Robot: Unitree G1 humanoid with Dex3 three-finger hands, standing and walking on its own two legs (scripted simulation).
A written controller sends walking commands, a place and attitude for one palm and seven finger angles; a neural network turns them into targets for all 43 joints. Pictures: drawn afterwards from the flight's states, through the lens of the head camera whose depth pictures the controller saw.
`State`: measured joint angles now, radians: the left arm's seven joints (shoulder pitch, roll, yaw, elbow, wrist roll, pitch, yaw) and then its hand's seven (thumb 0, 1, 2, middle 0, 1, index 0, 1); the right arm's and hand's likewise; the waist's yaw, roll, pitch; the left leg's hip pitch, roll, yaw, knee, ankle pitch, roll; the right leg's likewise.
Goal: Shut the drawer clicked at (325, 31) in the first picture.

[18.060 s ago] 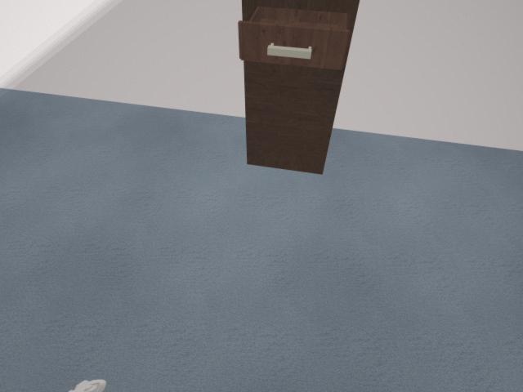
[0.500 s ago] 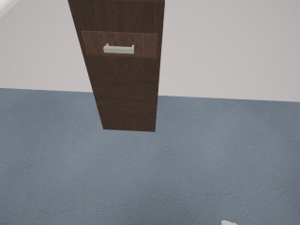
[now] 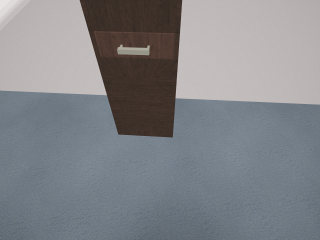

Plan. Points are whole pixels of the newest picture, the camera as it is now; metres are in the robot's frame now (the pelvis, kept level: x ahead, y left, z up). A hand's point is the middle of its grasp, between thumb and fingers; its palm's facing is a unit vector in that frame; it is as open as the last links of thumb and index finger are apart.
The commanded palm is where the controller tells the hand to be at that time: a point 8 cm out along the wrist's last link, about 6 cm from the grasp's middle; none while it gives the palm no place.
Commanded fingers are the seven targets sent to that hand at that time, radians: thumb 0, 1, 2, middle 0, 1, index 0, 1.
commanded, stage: let the arm hang, fingers relaxed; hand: left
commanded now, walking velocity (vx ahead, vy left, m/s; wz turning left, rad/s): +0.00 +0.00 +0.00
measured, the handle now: (134, 48) +0.94 +0.18 -0.01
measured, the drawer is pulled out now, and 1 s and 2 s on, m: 0.00 0.00 0.00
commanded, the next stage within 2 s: look to check the result in 0.34 s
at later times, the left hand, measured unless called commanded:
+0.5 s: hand out of the picture +0.07 +0.20 -0.16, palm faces -0.02 -0.96 -0.28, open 7.4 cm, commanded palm none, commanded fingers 0.00 0.90 0.90 -0.20 -0.30 -0.20 -0.30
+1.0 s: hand out of the picture +0.09 +0.21 -0.16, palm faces -0.03 -0.95 -0.32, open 7.4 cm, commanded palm none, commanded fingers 0.00 0.90 0.90 -0.20 -0.30 -0.20 -0.30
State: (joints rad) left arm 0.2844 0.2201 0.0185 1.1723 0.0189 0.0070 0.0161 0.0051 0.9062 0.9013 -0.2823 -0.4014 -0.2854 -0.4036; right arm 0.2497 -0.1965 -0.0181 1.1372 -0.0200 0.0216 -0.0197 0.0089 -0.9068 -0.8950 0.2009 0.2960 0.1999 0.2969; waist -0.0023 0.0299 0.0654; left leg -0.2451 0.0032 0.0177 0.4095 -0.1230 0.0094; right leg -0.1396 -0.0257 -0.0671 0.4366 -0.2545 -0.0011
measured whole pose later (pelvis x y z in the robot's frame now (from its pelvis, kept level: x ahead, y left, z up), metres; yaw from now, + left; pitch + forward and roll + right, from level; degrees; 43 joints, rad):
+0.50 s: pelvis +0.01 -0.02 +0.00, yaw -1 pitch -2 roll +0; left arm 0.15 0.24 0.03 1.13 0.02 -0.02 0.01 0.00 0.90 0.90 -0.20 -0.30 -0.20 -0.30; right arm 0.17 -0.24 -0.02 1.14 -0.02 0.00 -0.02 0.01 -0.91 -0.90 0.20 0.30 0.20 0.30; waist -0.02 0.02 0.07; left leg -0.20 0.03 0.02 0.37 -0.12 -0.02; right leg -0.09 0.00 -0.07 0.37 -0.24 -0.02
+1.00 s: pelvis +0.03 -0.02 +0.01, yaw -1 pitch -2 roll +0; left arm 0.13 0.29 0.02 1.15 0.02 -0.02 0.01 0.00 0.90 0.90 -0.20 -0.30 -0.20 -0.30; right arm 0.11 -0.29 -0.01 1.13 -0.02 0.00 -0.01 0.01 -0.91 -0.89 0.20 0.30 0.20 0.30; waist -0.01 0.02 0.07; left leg -0.17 0.03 0.03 0.33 -0.13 -0.02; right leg -0.05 0.01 -0.06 0.32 -0.23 -0.02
